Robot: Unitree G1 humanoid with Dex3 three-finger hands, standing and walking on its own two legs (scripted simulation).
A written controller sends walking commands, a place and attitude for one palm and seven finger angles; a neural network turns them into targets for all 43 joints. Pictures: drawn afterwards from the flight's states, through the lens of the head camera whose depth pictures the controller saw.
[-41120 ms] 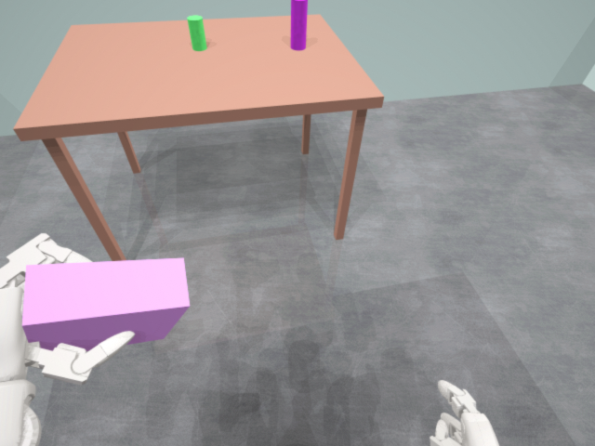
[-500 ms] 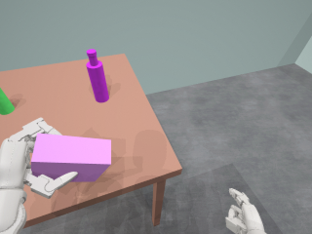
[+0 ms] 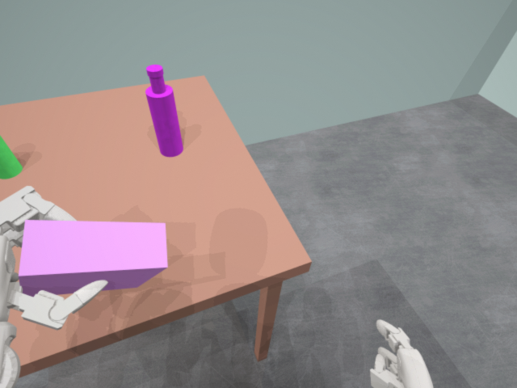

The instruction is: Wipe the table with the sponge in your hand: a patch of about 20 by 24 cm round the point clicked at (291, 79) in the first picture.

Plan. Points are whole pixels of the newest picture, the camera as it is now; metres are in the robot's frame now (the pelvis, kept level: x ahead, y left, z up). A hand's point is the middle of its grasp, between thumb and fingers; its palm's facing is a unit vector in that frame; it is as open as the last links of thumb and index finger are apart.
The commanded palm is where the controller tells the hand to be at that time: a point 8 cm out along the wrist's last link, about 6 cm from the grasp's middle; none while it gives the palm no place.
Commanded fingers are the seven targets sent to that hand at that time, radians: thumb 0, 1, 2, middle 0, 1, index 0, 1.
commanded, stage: step back with the hand held close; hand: left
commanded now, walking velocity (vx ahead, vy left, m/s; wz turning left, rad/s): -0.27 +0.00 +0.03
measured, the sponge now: (113, 260) +0.23 +0.20 +0.14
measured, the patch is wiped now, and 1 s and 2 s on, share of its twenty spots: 1.00 1.00 1.00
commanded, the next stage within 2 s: stop stepping back and stand still in 0.86 s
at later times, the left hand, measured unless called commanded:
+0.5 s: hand (86, 295) +0.17 +0.19 +0.18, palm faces +0.28 -0.88 -0.38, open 9.5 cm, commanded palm +0.11 +0.25 +0.20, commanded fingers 0.00 0.10 1.30 -1.20 -1.60 -1.20 -1.60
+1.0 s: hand out of the picture +0.02 +0.17 +0.18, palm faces +0.35 -0.84 -0.41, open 9.5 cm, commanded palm -0.03 +0.23 +0.20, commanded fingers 0.00 0.10 1.30 -1.20 -1.60 -1.20 -1.60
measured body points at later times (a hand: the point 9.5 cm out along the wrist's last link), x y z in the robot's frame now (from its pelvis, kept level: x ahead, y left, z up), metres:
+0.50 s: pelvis -0.05 -0.02 +0.01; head -0.02 -0.01 +0.46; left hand +0.15 +0.24 +0.20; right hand +0.11 -0.25 -0.07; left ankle +0.00 +0.09 -0.68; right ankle -0.03 -0.15 -0.72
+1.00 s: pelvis -0.19 -0.05 +0.00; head -0.16 -0.06 +0.45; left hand +0.00 +0.21 +0.20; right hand -0.01 -0.27 -0.09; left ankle -0.16 +0.11 -0.68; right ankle -0.11 -0.14 -0.72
